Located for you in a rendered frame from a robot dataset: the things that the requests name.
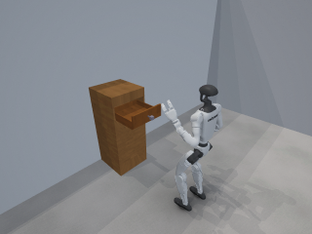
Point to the handle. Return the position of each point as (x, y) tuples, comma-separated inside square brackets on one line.
[(151, 117)]

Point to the robot left upper arm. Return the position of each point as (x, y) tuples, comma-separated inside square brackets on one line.
[(196, 119)]

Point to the cabinet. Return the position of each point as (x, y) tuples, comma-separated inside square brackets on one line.
[(120, 147)]

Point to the humanoid robot head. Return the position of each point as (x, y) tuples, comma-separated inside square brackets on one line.
[(207, 91)]

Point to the right robot thigh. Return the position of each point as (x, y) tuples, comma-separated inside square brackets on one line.
[(196, 166)]

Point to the drawer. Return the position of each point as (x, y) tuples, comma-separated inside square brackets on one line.
[(135, 113)]

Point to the robot right upper arm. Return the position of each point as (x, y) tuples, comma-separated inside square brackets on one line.
[(219, 123)]

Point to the left robot forearm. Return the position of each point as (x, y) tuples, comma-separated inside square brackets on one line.
[(184, 134)]

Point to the left robot hand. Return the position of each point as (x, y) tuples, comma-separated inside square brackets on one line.
[(171, 112)]

